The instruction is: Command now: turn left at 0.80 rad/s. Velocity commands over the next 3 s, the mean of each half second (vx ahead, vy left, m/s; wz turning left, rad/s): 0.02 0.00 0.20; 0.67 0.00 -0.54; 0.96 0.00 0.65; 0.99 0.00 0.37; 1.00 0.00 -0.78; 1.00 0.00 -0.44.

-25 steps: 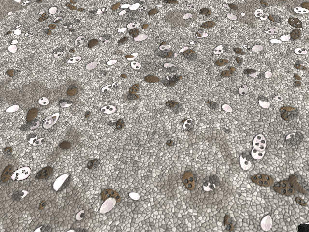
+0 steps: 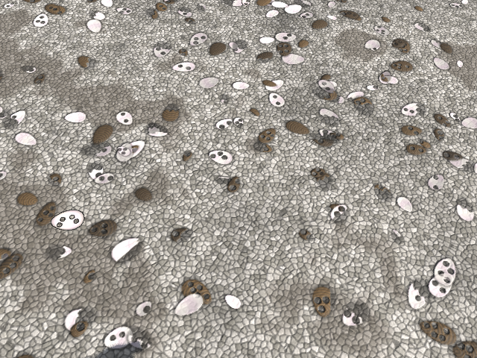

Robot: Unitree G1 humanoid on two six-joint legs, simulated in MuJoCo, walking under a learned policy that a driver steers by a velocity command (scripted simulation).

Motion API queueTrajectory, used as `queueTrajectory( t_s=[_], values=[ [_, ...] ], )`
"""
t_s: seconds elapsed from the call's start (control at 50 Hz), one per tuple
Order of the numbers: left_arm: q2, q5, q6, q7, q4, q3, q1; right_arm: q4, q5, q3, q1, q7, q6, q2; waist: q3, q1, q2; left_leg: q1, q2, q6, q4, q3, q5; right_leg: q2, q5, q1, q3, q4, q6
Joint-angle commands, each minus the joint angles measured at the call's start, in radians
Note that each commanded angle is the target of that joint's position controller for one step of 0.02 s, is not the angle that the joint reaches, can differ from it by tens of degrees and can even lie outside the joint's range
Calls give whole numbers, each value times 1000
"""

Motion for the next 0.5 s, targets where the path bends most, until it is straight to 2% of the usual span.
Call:
queueTrajectory(
  t_s=[0.02,0.04,0.06,0.08,0.14,0.16,0.22,0.28,0.3,0.32,0.36,0.4,0.44,0.46,0.5],
  values=[
    [86,-4,-49,-12,-135,16,-119,-74,-34,-60,111,-6,-40,-230,-271,-52,173,454,364,324,-209,-540,885,71,-156,-395,185,458,33],
    [95,-9,-52,-10,-121,20,-108,-75,-8,-57,56,-14,-42,-205,-217,-21,116,423,293,262,-207,-463,797,54,-63,-417,186,420,29],
    [97,-2,-52,-2,-110,22,-104,-86,14,-49,15,-25,-32,-182,-192,-6,90,396,255,219,-210,-428,745,40,5,-419,188,368,33],
    [103,-2,-50,1,-108,26,-96,-96,24,-43,-12,-36,-21,-172,-183,13,102,351,225,200,-218,-407,728,40,51,-375,191,328,41],
    [74,-10,-50,-6,-89,17,-66,-111,12,-46,-11,-52,-2,-183,-192,21,118,318,179,183,-222,-402,708,84,134,-316,179,221,66],
    [79,-14,-46,-6,-70,17,-41,-113,6,-41,-21,-57,1,-177,-200,22,123,330,188,177,-215,-374,709,77,159,-313,163,188,75],
    [65,-18,-35,-8,-43,6,-26,-103,-12,-14,-21,-63,6,-127,-210,-1,158,275,179,156,-201,-312,688,37,216,-216,131,100,87],
    [42,-20,-34,-20,-33,-8,-16,-79,-42,28,-49,-50,-3,-48,-184,-4,181,174,172,148,-226,-262,610,-13,248,-65,115,-23,70],
    [51,-23,-34,-24,-34,-8,-21,-72,-50,30,-53,-42,-7,-54,-160,-13,193,151,178,152,-239,-259,574,-13,247,-33,103,-52,61],
    [73,-29,-34,-26,-42,-3,-30,-66,-54,26,-58,-37,-9,-75,-130,-21,198,139,189,160,-246,-263,539,-9,229,-27,93,-67,51],
    [126,-41,-36,-28,-69,10,-49,-60,-47,6,-59,-37,-5,-138,-74,-36,201,169,223,183,-235,-290,523,7,139,-91,74,-69,31],
    [129,-49,-40,-36,-83,12,-37,-55,-33,-3,-54,-47,5,-154,-60,-38,180,234,263,199,-206,-316,583,10,80,-146,77,-77,17],
    [112,-51,-43,-48,-84,9,-1,-57,-21,-7,-66,-57,13,-147,-75,-26,167,293,287,199,-172,-315,669,11,65,-157,65,-103,7],
    [100,-56,-42,-53,-81,5,22,-58,-16,-13,-49,-59,15,-155,-110,-31,164,311,299,197,-201,-318,532,20,71,-144,41,-116,-5],
    [88,-66,-44,-68,-79,0,41,-52,-1,-19,-21,-50,-2,-159,-105,-30,153,268,303,180,-274,-335,24,18,76,-94,26,-158,-48]
  ],
)
Next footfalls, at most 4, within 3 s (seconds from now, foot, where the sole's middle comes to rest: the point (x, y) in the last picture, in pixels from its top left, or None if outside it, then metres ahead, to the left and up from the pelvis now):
0.56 right None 0.08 -0.11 -0.76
0.98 left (245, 310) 0.54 -0.03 -0.76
1.40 right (324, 202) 0.90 -0.30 -0.76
1.84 left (223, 122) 1.24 0.03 -0.76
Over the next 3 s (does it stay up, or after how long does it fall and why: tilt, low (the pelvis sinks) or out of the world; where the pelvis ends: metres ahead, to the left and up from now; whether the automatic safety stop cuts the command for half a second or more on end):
stays up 2.14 0.00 0.02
